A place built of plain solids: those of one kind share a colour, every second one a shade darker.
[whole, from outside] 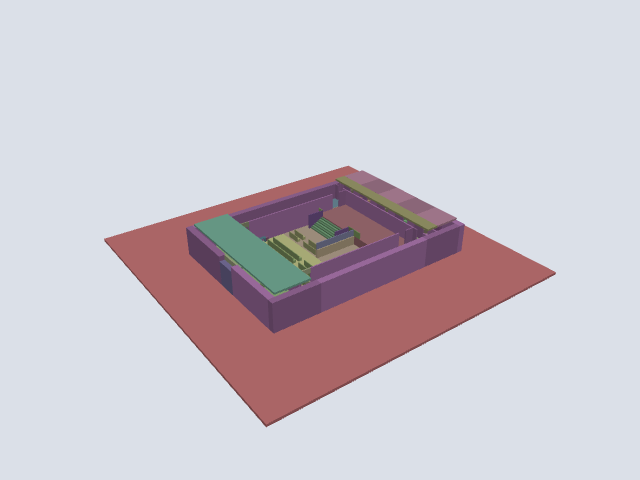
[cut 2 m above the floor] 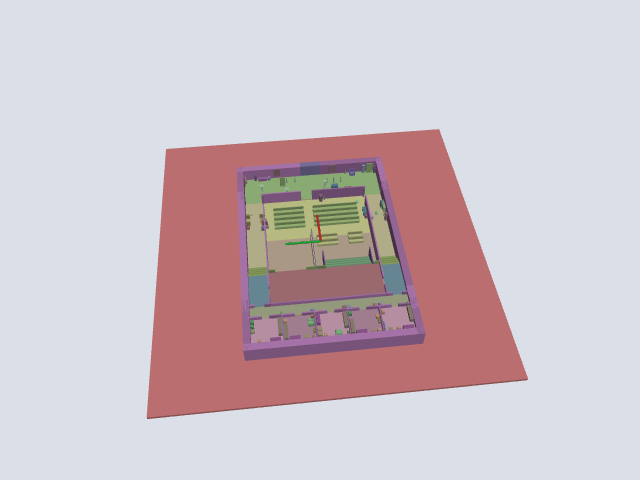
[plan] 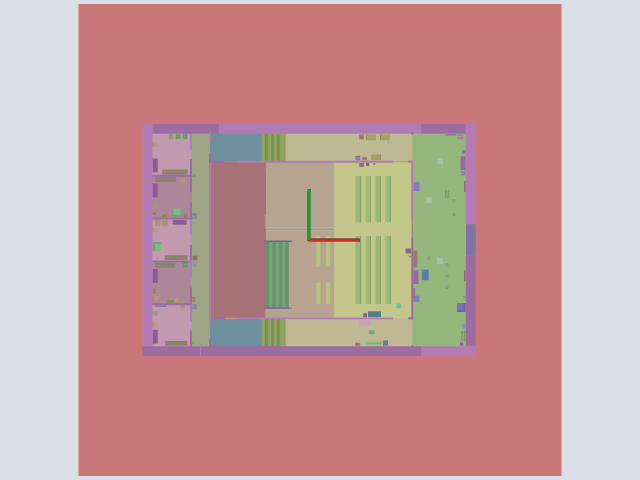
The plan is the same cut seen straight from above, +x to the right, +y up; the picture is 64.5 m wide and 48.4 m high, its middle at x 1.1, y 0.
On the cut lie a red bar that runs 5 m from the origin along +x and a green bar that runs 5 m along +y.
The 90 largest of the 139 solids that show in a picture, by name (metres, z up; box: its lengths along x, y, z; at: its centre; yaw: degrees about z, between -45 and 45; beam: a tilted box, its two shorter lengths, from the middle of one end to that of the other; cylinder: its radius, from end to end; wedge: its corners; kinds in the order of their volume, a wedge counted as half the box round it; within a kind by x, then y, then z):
{
 "ground_under_all_1": {"box": [48.7, 47.61, 0.4], "at": [1.1, 0.0, -0.75]},
 "wall_1": {"box": [1.0, 6.12, 4.62], "at": [-16.3, -8.64, 1.71]},
 "wall_2": {"box": [1.0, 6.12, 4.62], "at": [-16.3, -4.32, 1.71]},
 "wall_3": {"box": [1.0, 6.12, 4.62], "at": [-16.3, 0.0, 1.71]},
 "wall_4": {"box": [1.0, 6.12, 4.62], "at": [-16.3, 4.32, 1.71]},
 "wall_5": {"box": [1.0, 6.12, 4.62], "at": [-16.3, 8.64, 1.71]},
 "wall_6": {"box": [5.8, 1.0, 4.62], "at": [-13.9, -11.2, 1.71]},
 "wall_7": {"box": [4.2, 0.2, 4.62], "at": [-13.9, -6.48, 1.71]},
 "wall_8": {"box": [4.2, 0.2, 4.62], "at": [-13.9, -2.16, 1.71]},
 "wall_9": {"box": [4.2, 0.2, 4.62], "at": [-13.9, 2.16, 1.71]},
 "wall_10": {"box": [4.2, 0.2, 4.62], "at": [-13.9, 6.48, 1.71]},
 "wall_11": {"box": [5.8, 1.0, 4.62], "at": [-13.9, 11.2, 1.71]},
 "wall_12": {"box": [0.2, 1.79, 4.62], "at": [-11.9, -7.27, 1.71]},
 "wall_13": {"box": [0.2, 1.79, 4.62], "at": [-11.9, -5.69, 1.71]},
 "wall_14": {"box": [0.2, 1.79, 4.62], "at": [-11.9, -2.95, 1.71]},
 "wall_15": {"box": [0.2, 1.79, 4.62], "at": [-11.9, 1.37, 1.71]},
 "wall_16": {"box": [0.2, 1.79, 4.62], "at": [-11.9, 5.69, 1.71]},
 "wall_17": {"box": [0.2, 3.37, 4.62], "at": [-11.9, 6.48, 1.71]},
 "wall_18": {"box": [0.2, 1.79, 4.62], "at": [-11.9, 7.27, 1.71]},
 "wall_19": {"box": [0.2, 1.79, 4.62], "at": [-11.9, 10.01, 1.71]},
 "wall_20": {"box": [3.7, 1.0, 4.62], "at": [-10.95, -11.2, 1.71]},
 "wall_21": {"box": [3.7, 1.0, 4.62], "at": [-10.95, 11.2, 1.71]},
 "wall_22": {"box": [0.2, 17.4, 4.62], "at": [-10.0, 0.0, 1.71]},
 "wall_23": {"box": [0.2, 16.0, 4.62], "at": [-10.0, 0.0, 1.71]},
 "wall_24": {"box": [1.6, 0.2, 4.62], "at": [-9.3, -7.9, 1.71]},
 "wall_25": {"box": [1.6, 0.2, 4.62], "at": [-9.3, 7.9, 1.71]},
 "wall_26": {"box": [22.2, 1.0, 4.62], "at": [0.2, -11.2, 1.71]},
 "wall_27": {"box": [22.2, 1.0, 4.62], "at": [0.2, 11.2, 1.71]},
 "wall_28": {"box": [15.67, 0.2, 4.62], "at": [0.63, -7.9, 1.71]},
 "wall_29": {"box": [15.67, 0.2, 4.62], "at": [0.63, 7.9, 1.71]},
 "wall_30": {"box": [0.2, 8.35, 4.62], "at": [10.4, -3.92, 1.71]},
 "wall_31": {"box": [0.2, 8.25, 4.62], "at": [10.4, -3.88, 1.71]},
 "wall_32": {"box": [0.2, 6.05, 4.62], "at": [10.4, 4.98, 1.71]},
 "wall_33": {"box": [7.3, 1.0, 4.62], "at": [13.15, -11.2, 1.71]},
 "wall_34": {"box": [7.3, 1.0, 4.62], "at": [13.15, 11.2, 1.71]},
 "wall_35": {"box": [1.0, 10.1, 4.62], "at": [16.3, -6.65, 1.71]},
 "wall_36": {"box": [1.0, 10.1, 4.62], "at": [16.3, 6.65, 1.71]},
 "floor_stage_1": {"box": [5.65, 15.8, 2.01], "at": [-7.17, 0.0, 0.41]},
 "floor_dressing_1": {"box": [4.0, 4.32, 2.01], "at": [-13.9, -8.64, 0.41]},
 "floor_dressing_2": {"box": [4.0, 4.32, 2.01], "at": [-13.9, -4.32, 0.41]},
 "floor_dressing_3": {"box": [4.0, 4.32, 2.01], "at": [-13.9, 0.0, 0.41]},
 "floor_dressing_4": {"box": [4.0, 4.32, 2.01], "at": [-13.9, 4.32, 0.41]},
 "floor_dressing_5": {"box": [4.0, 4.32, 2.01], "at": [-13.9, 8.64, 0.41]},
 "floor_back_corridor_1": {"box": [1.9, 21.6, 2.01], "at": [-10.95, 0.0, 0.41]},
 "floor_parterre_1": {"box": [7.86, 15.8, 0.6], "at": [6.47, 0.0, -0.3]},
 "floor_foyer_1": {"box": [5.5, 21.6, 0.6], "at": [13.15, 0.0, -0.3]},
 "floor_lift_1": {"box": [6.89, 8.8, 0.6], "at": [-0.91, -3.5, -0.3]},
 "floor_lift_2": {"box": [6.89, 6.6, 0.6], "at": [-0.91, 4.6, -0.3]},
 "floor_walk_1": {"box": [5.25, 2.9, 2.01], "at": [-7.38, -9.35, 0.41]},
 "floor_walk_2": {"box": [5.25, 2.9, 2.01], "at": [-7.38, 9.35, 0.41]},
 "floor_promenade_1": {"box": [12.75, 2.9, 0.6], "at": [4.03, -9.35, -0.3]},
 "floor_promenade_2": {"box": [12.75, 2.9, 0.6], "at": [4.03, 9.35, -0.3]},
 "ceil_foyer_1": {"box": [5.5, 21.6, 0.3], "at": [13.15, 0.0, 4.55]},
 "ceil_dressing_1": {"box": [4.0, 4.32, 0.3], "at": [-13.9, -8.64, 4.81]},
 "ceil_dressing_2": {"box": [4.0, 4.32, 0.3], "at": [-13.9, -4.32, 4.81]},
 "ceil_dressing_3": {"box": [4.0, 4.32, 0.3], "at": [-13.9, 0.0, 4.81]},
 "ceil_dressing_4": {"box": [4.0, 4.32, 0.3], "at": [-13.9, 4.32, 4.81]},
 "ceil_dressing_5": {"box": [4.0, 4.32, 0.3], "at": [-13.9, 8.64, 4.81]},
 "tread_1": {"box": [0.33, 6.6, 1.83], "at": [-4.18, -3.5, 0.32]},
 "tread_2": {"box": [0.33, 6.6, 1.66], "at": [-3.85, -3.5, 0.23]},
 "tread_3": {"box": [0.33, 6.6, 1.48], "at": [-3.52, -3.5, 0.14]},
 "tread_4": {"box": [0.33, 6.6, 1.3], "at": [-3.19, -3.5, 0.05]},
 "tread_5": {"box": [0.33, 6.6, 1.13], "at": [-2.87, -3.5, -0.04]},
 "tread_6": {"box": [0.33, 6.6, 0.95], "at": [-2.54, -3.5, -0.12]},
 "tread_7": {"box": [0.33, 6.6, 0.78], "at": [-2.21, -3.5, -0.21]},
 "tread_walk_1": {"box": [0.3, 2.7, 2.01], "at": [-4.6, -9.35, 0.41]},
 "tread_walk_2": {"box": [0.3, 2.7, 2.01], "at": [-4.6, 9.35, 0.41]},
 "tread_walk_3": {"box": [0.3, 2.7, 1.83], "at": [-4.3, -9.35, 0.32]},
 "tread_walk_4": {"box": [0.3, 2.7, 1.83], "at": [-4.3, 9.35, 0.32]},
 "tread_walk_5": {"box": [0.3, 2.7, 1.66], "at": [-4.0, -9.35, 0.23]},
 "tread_walk_6": {"box": [0.3, 2.7, 1.66], "at": [-4.0, 9.35, 0.23]},
 "tread_walk_7": {"box": [0.3, 2.7, 1.48], "at": [-3.7, -9.35, 0.14]},
 "tread_walk_8": {"box": [0.3, 2.7, 1.48], "at": [-3.7, 9.35, 0.14]},
 "tread_walk_9": {"box": [0.3, 2.7, 1.3], "at": [-3.4, -9.35, 0.05]},
 "tread_walk_10": {"box": [0.3, 2.7, 1.3], "at": [-3.4, 9.35, 0.05]},
 "ceil_back_corridor_1": {"box": [1.9, 21.6, 0.3], "at": [-10.95, 0.0, 4.81]},
 "door_leaf_1": {"box": [0.97, 3.2, 3.87], "at": [16.32, 0.0, 1.33]},
 "costume_rail_dressing_1": {"box": [0.5, 1.4, 1.66], "at": [-15.52, -9.75, 2.23]},
 "costume_rail_dressing_2": {"box": [0.5, 1.4, 1.66], "at": [-15.52, -3.63, 2.23]},
 "costume_rail_dressing_3": {"box": [0.5, 1.4, 1.66], "at": [-15.52, 5.01, 2.23]},
 "costume_rail_dressing_4": {"box": [0.5, 1.4, 1.66], "at": [-15.52, 7.53, 2.23]},
 "costume_rail_dressing_5": {"box": [1.4, 0.5, 1.66], "at": [-13.05, 1.78, 2.23]},
 "floor_tongue_1": {"box": [6.89, 0.4, 2.01], "at": [-0.91, 1.1, 0.41]},
 "seats_parterre_1": {"box": [0.44, 6.85, 0.45], "at": [4.91, -3.02, 0.22]},
 "seats_parterre_2": {"box": [0.44, 6.85, 0.45], "at": [5.91, -3.02, 0.22]},
 "seats_parterre_3": {"box": [0.44, 6.85, 0.45], "at": [6.91, -3.02, 0.22]},
 "seats_parterre_4": {"box": [0.44, 6.85, 0.45], "at": [7.91, -3.02, 0.22]},
 "rail_tongue_1": {"box": [6.89, 0.12, 3.06], "at": [-0.91, 1.1, 0.93]},
 "wall_cheek_1": {"box": [2.73, 0.14, 2.96], "at": [-3.1, -6.87, 0.88]},
 "wall_cheek_2": {"box": [2.73, 0.14, 2.96], "at": [-3.1, -0.13, 0.88]}
}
